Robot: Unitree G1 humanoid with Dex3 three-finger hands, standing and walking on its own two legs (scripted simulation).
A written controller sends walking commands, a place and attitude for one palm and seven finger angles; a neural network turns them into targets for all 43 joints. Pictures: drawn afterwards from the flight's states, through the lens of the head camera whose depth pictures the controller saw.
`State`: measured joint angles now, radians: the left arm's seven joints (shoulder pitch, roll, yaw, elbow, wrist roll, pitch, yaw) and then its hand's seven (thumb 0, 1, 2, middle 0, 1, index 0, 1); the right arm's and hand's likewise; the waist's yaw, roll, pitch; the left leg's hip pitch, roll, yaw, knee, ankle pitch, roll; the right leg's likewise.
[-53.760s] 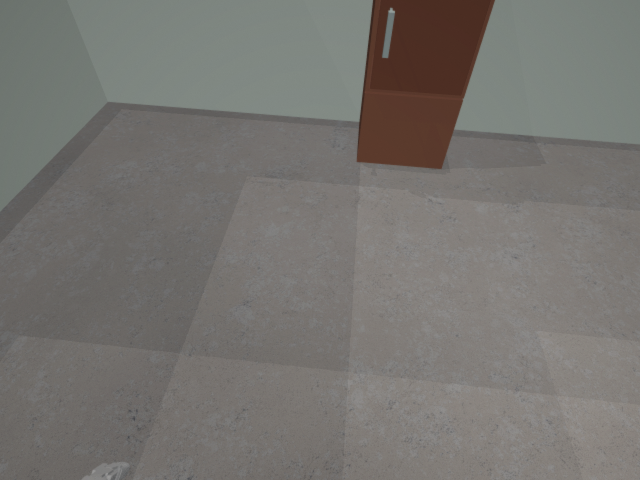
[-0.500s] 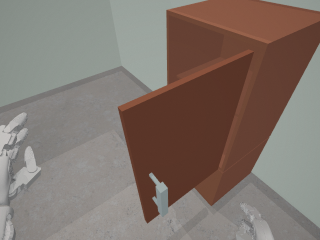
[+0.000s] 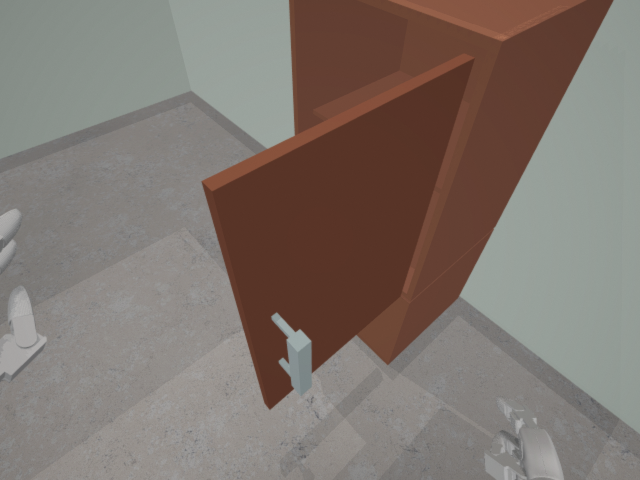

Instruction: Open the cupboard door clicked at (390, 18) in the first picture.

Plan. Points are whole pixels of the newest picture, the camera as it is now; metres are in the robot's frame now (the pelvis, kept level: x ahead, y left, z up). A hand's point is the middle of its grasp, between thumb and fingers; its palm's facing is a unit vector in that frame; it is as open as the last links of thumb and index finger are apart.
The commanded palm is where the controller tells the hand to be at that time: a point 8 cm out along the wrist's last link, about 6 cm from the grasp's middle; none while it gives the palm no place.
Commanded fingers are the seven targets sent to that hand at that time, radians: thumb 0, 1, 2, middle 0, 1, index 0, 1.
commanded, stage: step back with the hand held close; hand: left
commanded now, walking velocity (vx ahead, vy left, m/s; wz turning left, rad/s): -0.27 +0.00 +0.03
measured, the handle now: (291, 355) +0.32 +0.06 -0.10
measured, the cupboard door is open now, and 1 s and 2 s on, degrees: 90 90 90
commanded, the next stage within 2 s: stop stepping back and stand still in 0.64 s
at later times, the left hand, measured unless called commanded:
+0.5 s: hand out of the picture +0.14 +0.30 +0.16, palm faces +0.43 -0.78 -0.45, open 7.4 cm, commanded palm +0.07 +0.33 +0.18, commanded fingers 0.00 0.90 0.90 -0.20 -0.30 -0.20 -0.30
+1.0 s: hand out of the picture +0.00 +0.26 +0.15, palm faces +0.49 -0.79 -0.36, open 7.4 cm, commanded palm -0.07 +0.29 +0.18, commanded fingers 0.00 0.90 0.90 -0.20 -0.30 -0.20 -0.30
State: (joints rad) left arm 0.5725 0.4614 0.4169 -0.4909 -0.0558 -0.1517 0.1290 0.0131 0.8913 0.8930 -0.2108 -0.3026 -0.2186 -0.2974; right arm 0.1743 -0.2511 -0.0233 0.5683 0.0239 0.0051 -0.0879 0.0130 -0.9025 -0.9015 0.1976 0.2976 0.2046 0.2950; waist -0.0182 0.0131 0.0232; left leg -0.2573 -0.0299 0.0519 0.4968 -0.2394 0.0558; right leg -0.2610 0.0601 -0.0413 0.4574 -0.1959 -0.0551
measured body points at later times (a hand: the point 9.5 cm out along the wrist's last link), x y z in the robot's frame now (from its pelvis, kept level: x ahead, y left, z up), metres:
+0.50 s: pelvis -0.07 +0.02 +0.00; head -0.02 +0.05 +0.45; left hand +0.11 +0.34 +0.18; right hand +0.12 -0.18 -0.08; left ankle +0.02 +0.08 -0.74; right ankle -0.22 -0.10 -0.70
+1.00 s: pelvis -0.20 -0.01 +0.00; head -0.21 -0.01 +0.45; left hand -0.03 +0.30 +0.17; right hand -0.05 -0.28 -0.09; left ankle -0.25 +0.11 -0.73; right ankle -0.26 -0.08 -0.74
